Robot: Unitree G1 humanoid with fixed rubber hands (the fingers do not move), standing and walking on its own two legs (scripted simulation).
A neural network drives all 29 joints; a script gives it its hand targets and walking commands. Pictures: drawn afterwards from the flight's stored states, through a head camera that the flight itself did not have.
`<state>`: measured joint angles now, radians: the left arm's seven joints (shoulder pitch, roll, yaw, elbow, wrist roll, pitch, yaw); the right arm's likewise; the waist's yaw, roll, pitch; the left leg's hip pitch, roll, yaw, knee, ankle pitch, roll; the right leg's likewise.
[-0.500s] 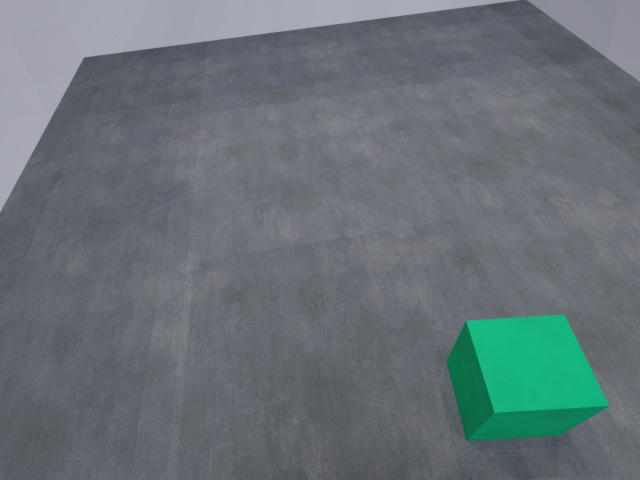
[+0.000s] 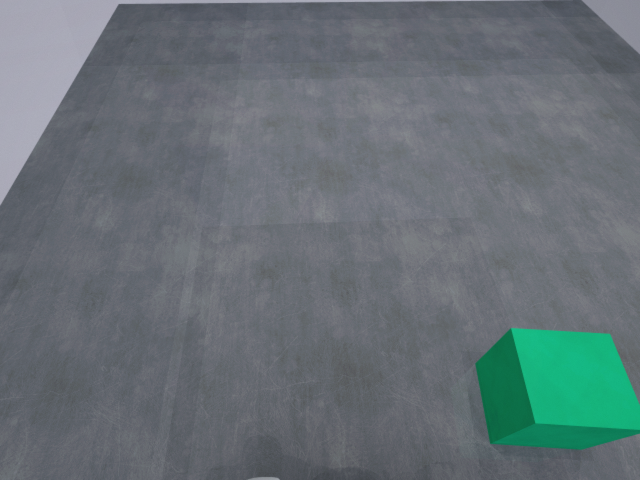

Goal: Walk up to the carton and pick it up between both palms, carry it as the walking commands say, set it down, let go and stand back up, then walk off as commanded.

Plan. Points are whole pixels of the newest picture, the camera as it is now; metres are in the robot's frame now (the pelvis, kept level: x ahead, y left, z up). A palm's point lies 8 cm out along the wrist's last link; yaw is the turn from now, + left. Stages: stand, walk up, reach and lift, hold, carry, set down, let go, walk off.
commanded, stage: walk off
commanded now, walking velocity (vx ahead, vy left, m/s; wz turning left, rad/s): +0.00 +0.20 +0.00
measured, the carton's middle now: (547, 391) +0.42 -0.58 -0.62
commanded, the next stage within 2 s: stand in 0.30 s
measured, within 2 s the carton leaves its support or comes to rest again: neither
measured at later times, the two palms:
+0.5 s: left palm out of the picture +0.04 +0.28 -0.12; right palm out of the picture +0.03 -0.15 -0.15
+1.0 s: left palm out of the picture +0.04 +0.35 -0.14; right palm out of the picture +0.04 -0.08 -0.13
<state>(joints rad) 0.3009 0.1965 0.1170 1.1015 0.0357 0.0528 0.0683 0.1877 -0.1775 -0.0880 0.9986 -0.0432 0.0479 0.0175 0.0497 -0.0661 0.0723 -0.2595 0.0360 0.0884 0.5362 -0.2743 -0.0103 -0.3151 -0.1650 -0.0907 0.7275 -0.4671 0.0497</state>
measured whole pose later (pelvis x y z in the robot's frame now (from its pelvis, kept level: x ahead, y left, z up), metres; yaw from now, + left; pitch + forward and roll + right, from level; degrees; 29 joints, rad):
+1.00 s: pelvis +0.05 +0.13 +0.01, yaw -2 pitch -1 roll +0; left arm 0.25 0.14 0.04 1.17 0.01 0.02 0.04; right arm 0.26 -0.13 -0.04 1.14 -0.01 -0.01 -0.05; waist 0.00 -0.03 0.03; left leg -0.10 0.02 0.10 0.38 -0.26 0.01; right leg -0.04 -0.12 -0.14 0.35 -0.27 0.07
